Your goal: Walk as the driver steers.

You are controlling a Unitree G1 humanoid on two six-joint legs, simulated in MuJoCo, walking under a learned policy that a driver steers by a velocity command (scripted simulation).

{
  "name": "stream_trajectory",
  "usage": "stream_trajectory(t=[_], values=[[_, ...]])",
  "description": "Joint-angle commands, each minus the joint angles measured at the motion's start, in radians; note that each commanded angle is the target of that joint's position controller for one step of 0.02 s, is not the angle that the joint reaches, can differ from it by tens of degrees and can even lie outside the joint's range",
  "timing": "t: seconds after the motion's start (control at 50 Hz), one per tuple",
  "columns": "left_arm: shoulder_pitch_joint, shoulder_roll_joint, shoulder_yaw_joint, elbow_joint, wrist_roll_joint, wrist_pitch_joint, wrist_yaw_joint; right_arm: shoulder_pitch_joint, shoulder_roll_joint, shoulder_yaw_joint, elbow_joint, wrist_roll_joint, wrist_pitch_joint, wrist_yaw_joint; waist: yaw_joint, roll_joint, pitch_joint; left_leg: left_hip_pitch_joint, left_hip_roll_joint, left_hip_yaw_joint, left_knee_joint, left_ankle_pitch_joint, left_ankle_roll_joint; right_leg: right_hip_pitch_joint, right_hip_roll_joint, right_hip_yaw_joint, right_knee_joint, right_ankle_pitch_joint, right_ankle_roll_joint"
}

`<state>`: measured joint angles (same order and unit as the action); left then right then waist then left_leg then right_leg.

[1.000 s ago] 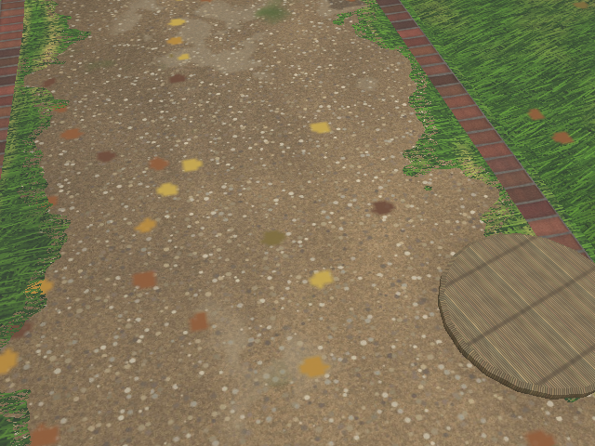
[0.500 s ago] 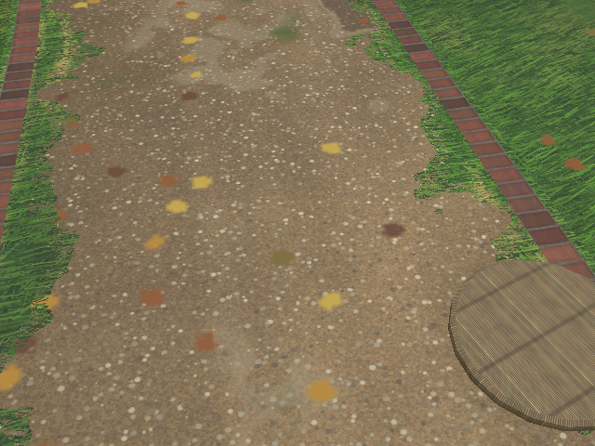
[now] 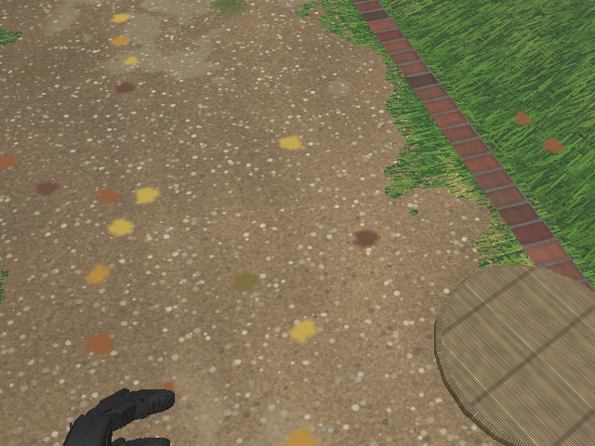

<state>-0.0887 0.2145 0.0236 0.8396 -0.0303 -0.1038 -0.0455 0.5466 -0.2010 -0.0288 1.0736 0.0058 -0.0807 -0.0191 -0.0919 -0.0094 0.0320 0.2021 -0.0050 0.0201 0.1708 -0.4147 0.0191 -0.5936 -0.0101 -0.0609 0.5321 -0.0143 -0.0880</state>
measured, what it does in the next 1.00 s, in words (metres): walks ahead: right foot, then left foot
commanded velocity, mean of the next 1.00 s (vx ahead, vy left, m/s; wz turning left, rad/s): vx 0.49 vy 0.00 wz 0.00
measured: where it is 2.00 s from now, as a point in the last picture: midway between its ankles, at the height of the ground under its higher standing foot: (249, 180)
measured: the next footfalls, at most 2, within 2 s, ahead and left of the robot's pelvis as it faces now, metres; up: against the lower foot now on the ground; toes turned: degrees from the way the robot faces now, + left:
right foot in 0.04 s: +0.21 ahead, -0.11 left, +0.00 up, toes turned -2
left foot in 0.56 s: +0.51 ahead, +0.14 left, +0.00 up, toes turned +3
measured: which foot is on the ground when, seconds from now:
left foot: down 0.00-0.04, up 0.06-0.54, down 0.56-1.00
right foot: up 0.00-0.02, down 0.04-0.58, up 0.60-1.00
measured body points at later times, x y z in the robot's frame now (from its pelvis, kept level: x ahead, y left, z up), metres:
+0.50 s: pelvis +0.29 +0.01 +0.02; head +0.32 +0.01 +0.46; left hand +0.25 +0.27 -0.13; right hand +0.49 -0.22 -0.08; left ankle +0.47 +0.14 -0.69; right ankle +0.17 -0.11 -0.72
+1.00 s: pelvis +0.56 +0.04 +0.02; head +0.59 +0.05 +0.47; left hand +0.76 +0.28 -0.09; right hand +0.54 -0.23 -0.11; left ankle +0.47 +0.14 -0.72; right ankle +0.76 -0.12 -0.67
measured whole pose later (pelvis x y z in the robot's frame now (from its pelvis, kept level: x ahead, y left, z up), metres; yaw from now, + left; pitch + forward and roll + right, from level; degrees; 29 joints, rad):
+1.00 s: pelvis +0.56 +0.04 +0.02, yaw -1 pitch +2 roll +2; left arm 0.04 0.24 0.05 0.89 -0.01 -0.07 -0.02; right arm 0.39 -0.23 -0.06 0.98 0.01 -0.09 0.00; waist -0.07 -0.04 0.00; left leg 0.02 -0.05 0.07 0.19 -0.24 0.05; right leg -0.66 -0.11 0.02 0.60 0.08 -0.02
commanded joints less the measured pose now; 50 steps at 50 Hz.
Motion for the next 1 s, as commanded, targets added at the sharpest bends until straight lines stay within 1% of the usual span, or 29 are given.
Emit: stream_trajectory(t=[0.02,0.04,0.06,0.08,0.1,0.12,0.14,0.16,0.18,0.22,0.3,0.38,0.46,0.5,0.52,0.54,0.56,0.58,0.6,0.62,0.64,0.66,0.68,0.7,0.74,0.78,0.82,0.9,1.0], values=[[0.271,0.190,0.075,0.024,-0.005,-0.009,0.010,-0.036,-0.180,-0.036,-0.050,-0.008,0.010,-0.002,0.237,0.164,-0.132,-0.151,0.207,-0.024,0.405,1.166,0.078,0.446,0.061,-0.028,-0.002,-0.020,-0.069],[0.462,0.258,0.095,0.065,0.008,-0.001,0.022,-0.052,-0.152,-0.022,-0.080,-0.021,0.008,0.003,0.299,0.076,-0.269,-0.404,0.156,-0.008,0.717,0.864,0.053,0.779,-0.124,0.187,0.028,-0.070,-0.132],[0.539,0.310,0.101,0.090,0.027,0.002,0.015,0.103,0.023,0.023,-0.081,-0.010,-0.015,0.022,0.200,-0.225,-0.467,-0.771,-0.050,-0.056,1.107,-0.021,-0.004,1.106,-0.398,0.732,-0.103,-0.301,-0.321],[0.513,0.214,0.077,0.097,0.021,0.004,0.014,0.018,-0.075,0.000,-0.076,0.021,-0.046,0.028,0.237,-0.163,-0.416,-0.881,-0.029,-0.184,1.242,-0.125,0.024,1.042,-0.367,0.842,-0.238,-0.393,-0.284],[0.397,0.173,0.063,0.081,0.014,0.000,0.017,-0.104,-0.136,-0.018,-0.126,0.049,-0.061,0.028,0.206,-0.143,-0.218,-0.961,0.026,-0.145,1.255,-0.054,0.040,0.871,-0.335,0.665,-0.263,-0.340,-0.228],[0.297,0.142,0.052,0.057,0.016,-0.007,0.015,-0.171,-0.149,-0.021,-0.145,0.046,-0.067,0.018,0.166,-0.027,-0.137,-0.912,0.083,-0.124,1.205,0.047,0.045,0.684,-0.302,0.527,-0.293,-0.213,-0.196],[0.246,0.112,0.043,0.052,0.028,-0.013,0.008,-0.194,-0.148,-0.033,-0.147,0.031,-0.059,0.008,0.126,0.014,-0.084,-0.854,0.115,-0.106,1.148,0.099,0.042,0.538,-0.263,0.424,-0.317,-0.109,-0.174],[0.229,0.092,0.035,0.060,0.040,-0.018,0.004,-0.160,-0.126,-0.036,-0.144,0.022,-0.043,0.004,0.083,-0.010,-0.075,-0.781,0.145,-0.115,1.110,0.127,0.043,0.448,-0.229,0.351,-0.347,-0.084,-0.162],[0.234,0.085,0.034,0.071,0.038,-0.018,0.002,-0.135,-0.096,-0.035,-0.141,0.020,-0.028,0.001,0.064,-0.034,-0.063,-0.748,0.154,-0.111,1.075,0.130,0.040,0.395,-0.212,0.315,-0.375,-0.088,-0.164],[0.264,0.108,0.036,0.093,0.031,-0.022,0.008,-0.154,-0.083,-0.037,-0.156,0.017,-0.009,-0.003,0.049,-0.048,-0.016,-0.760,0.171,-0.093,0.999,0.142,0.026,0.321,-0.200,0.253,-0.421,-0.075,-0.174],[0.343,0.161,0.047,0.113,0.030,-0.017,0.038,-0.336,-0.105,-0.042,-0.224,-0.002,-0.008,-0.002,0.085,-0.028,0.024,-0.887,0.183,-0.075,0.758,0.362,-0.010,0.359,-0.190,0.196,-0.449,-0.033,-0.165],[0.424,0.183,0.050,0.128,0.016,-0.007,0.048,-0.496,-0.084,-0.029,-0.264,0.006,-0.019,0.016,0.140,-0.029,0.031,-0.828,0.125,-0.019,0.496,0.520,-0.015,0.409,-0.159,0.124,-0.435,-0.011,-0.122],[0.498,0.193,0.055,0.157,0.007,0.011,0.050,-0.597,-0.099,-0.024,-0.309,0.017,-0.024,0.040,0.168,-0.037,0.052,-0.855,0.104,-0.025,0.385,0.460,0.004,0.562,-0.220,0.142,-0.369,-0.020,-0.110],[0.497,0.204,0.061,0.160,0.006,0.023,0.053,-0.587,-0.122,-0.029,-0.321,0.018,-0.030,0.051,0.145,-0.052,0.040,-0.821,0.090,-0.023,0.351,0.382,0.030,0.623,-0.252,0.155,-0.318,0.037,-0.092],[0.481,0.213,0.064,0.157,0.007,0.029,0.054,-0.546,-0.140,-0.037,-0.315,0.018,-0.034,0.053,0.115,-0.066,0.017,-0.753,0.070,-0.007,0.337,0.346,0.045,0.636,-0.253,0.150,-0.269,0.139,-0.080],[0.456,0.212,0.063,0.150,0.009,0.035,0.054,-0.448,-0.170,-0.054,-0.289,0.015,-0.036,0.052,0.056,-0.068,-0.042,-0.614,0.036,0.023,0.317,0.334,0.067,0.630,-0.222,0.118,-0.150,0.308,-0.059],[0.452,0.181,0.051,0.140,0.017,0.039,0.054,-0.268,-0.225,-0.081,-0.236,0.013,-0.036,0.045,-0.018,-0.045,-0.158,-0.364,0.041,0.013,0.333,0.352,0.101,0.547,-0.164,0.072,0.067,0.361,-0.028],[0.519,0.104,0.026,0.114,0.031,0.029,0.052,-0.108,-0.323,-0.105,-0.206,-0.009,-0.034,0.039,-0.028,0.119,-0.324,0.017,0.282,-0.314,0.340,0.309,0.213,0.228,-0.058,0.008,0.450,0.081,0.029],[0.575,0.032,0.003,0.125,0.020,0.003,0.045,-0.066,-0.320,-0.103,-0.189,-0.001,-0.028,0.044,-0.008,0.325,-0.431,0.205,0.421,-0.735,0.163,0.153,0.316,-0.048,0.077,0.081,0.713,-0.520,0.061],[0.506,0.148,0.031,0.115,-0.005,-0.017,0.040,-0.109,-0.239,-0.076,-0.198,0.004,-0.030,0.046,-0.016,0.229,-0.350,0.148,0.390,-0.696,0.132,0.089,0.271,-0.153,0.012,0.183,0.815,-0.522,0.037],[0.414,0.178,0.038,0.085,-0.019,-0.027,0.038,-0.195,-0.201,-0.064,-0.220,0.002,-0.030,0.043,0.000,0.169,-0.226,0.011,0.358,-0.540,0.125,0.154,0.234,-0.186,-0.039,0.155,0.813,-0.442,0.021],[0.369,0.168,0.038,0.078,-0.008,-0.027,0.044,-0.272,-0.181,-0.056,-0.233,-0.007,-0.032,0.046,0.031,0.080,-0.149,-0.140,0.321,-0.428,0.095,0.260,0.219,-0.147,-0.086,0.134,0.754,-0.353,0.021],[0.360,0.162,0.047,0.079,0.006,-0.016,0.050,-0.316,-0.151,-0.048,-0.238,-0.014,-0.036,0.048,0.065,0.069,-0.110,-0.243,0.285,-0.350,0.066,0.331,0.206,-0.092,-0.120,0.137,0.686,-0.303,0.022],[0.379,0.142,0.047,0.083,0.010,-0.001,0.050,-0.331,-0.136,-0.044,-0.233,-0.018,-0.037,0.052,0.091,0.083,-0.093,-0.308,0.261,-0.301,0.035,0.358,0.200,-0.035,-0.136,0.139,0.650,-0.274,0.024],[0.398,0.105,0.045,0.090,0.011,0.022,0.053,-0.309,-0.141,-0.047,-0.215,-0.013,-0.042,0.052,0.111,0.082,-0.068,-0.361,0.241,-0.236,-0.011,0.405,0.213,-0.010,-0.142,0.127,0.591,-0.243,0.036],[0.343,0.106,0.048,0.069,0.018,0.030,0.055,-0.275,-0.170,-0.055,-0.197,-0.012,-0.043,0.041,0.109,0.065,-0.036,-0.357,0.240,-0.197,-0.039,0.453,0.222,-0.072,-0.147,0.122,0.507,-0.166,0.054],[0.269,0.106,0.051,0.045,0.026,0.030,0.054,-0.243,-0.177,-0.057,-0.183,-0.010,-0.036,0.029,0.094,0.055,-0.015,-0.332,0.234,-0.164,-0.053,0.469,0.215,-0.127,-0.146,0.119,0.396,-0.066,0.070],[0.134,0.082,0.042,0.008,0.021,0.021,0.042,-0.192,-0.184,-0.057,-0.160,-0.001,-0.027,0.015,0.055,0.069,0.016,-0.323,0.195,-0.082,-0.067,0.443,0.179,-0.090,-0.111,0.081,0.165,0.112,0.075],[-0.001,0.084,0.033,-0.041,0.011,0.010,0.019,-0.110,-0.194,-0.063,-0.112,0.008,-0.011,0.010,0.015,0.071,0.061,-0.190,0.242,-0.075,-0.026,0.440,0.174,-0.106,-0.081,0.064,0.026,0.083,0.058]])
